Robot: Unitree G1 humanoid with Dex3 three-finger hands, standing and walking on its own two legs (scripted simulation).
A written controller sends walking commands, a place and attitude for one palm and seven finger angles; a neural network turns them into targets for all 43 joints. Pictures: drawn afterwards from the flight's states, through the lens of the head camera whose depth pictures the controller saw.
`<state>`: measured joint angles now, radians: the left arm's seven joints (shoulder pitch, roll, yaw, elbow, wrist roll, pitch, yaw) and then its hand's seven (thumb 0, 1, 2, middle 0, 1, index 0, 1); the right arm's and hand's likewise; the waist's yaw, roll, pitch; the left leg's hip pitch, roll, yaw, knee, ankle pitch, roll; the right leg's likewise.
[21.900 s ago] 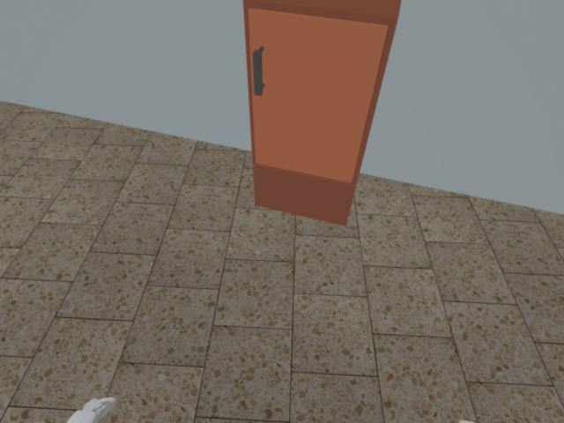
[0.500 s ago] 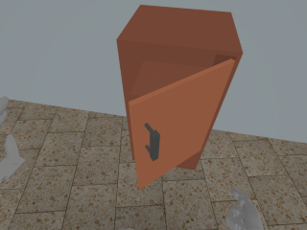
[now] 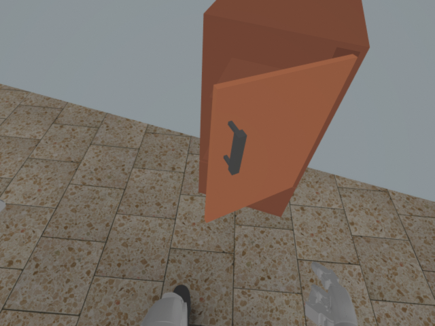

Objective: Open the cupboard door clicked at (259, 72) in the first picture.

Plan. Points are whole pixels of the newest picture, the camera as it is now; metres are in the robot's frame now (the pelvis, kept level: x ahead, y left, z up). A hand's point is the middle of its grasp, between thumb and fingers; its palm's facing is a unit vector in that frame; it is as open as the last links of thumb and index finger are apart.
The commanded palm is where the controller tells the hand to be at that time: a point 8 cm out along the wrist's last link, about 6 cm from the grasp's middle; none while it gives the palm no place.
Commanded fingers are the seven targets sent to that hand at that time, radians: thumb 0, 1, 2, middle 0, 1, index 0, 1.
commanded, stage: stop stepping back and stand still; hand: left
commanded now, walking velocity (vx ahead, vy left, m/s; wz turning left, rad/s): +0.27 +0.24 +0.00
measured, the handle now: (232, 148) +0.53 +0.00 -0.01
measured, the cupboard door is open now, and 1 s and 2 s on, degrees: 44 44 44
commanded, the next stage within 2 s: none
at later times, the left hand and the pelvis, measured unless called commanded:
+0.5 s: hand out of the picture +0.11 +0.23 +0.20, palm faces +0.27 -0.80 -0.53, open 7.5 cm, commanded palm +0.06 +0.28 +0.22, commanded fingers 0.00 0.90 0.90 -0.20 -0.30 -0.20 -0.30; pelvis -0.11 +0.00 +0.03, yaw -7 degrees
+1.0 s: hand out of the picture +0.13 +0.26 +0.22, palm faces +0.37 -0.78 -0.51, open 7.5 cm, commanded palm +0.07 +0.31 +0.22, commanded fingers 0.00 0.90 0.90 -0.20 -0.30 -0.20 -0.30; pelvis -0.10 +0.03 +0.03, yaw -7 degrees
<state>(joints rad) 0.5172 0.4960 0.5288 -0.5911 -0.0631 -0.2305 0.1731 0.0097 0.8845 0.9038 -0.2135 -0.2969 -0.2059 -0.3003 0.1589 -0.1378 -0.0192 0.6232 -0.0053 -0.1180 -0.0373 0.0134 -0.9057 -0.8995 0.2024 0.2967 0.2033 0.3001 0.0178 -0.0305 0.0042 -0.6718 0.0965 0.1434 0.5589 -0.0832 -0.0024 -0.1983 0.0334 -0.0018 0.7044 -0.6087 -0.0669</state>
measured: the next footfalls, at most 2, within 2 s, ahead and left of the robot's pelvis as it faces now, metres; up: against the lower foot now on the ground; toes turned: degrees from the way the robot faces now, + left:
left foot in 0.18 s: +0.04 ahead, +0.12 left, +0.00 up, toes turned -1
right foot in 0.44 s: -0.06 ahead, -0.07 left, +0.00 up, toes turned -10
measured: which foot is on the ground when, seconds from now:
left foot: up 0.00-0.16, down 0.18-0.44, up 0.46-0.78, down 0.80-1.00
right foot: down 0.00-0.18, up 0.20-0.42, down 0.44-1.00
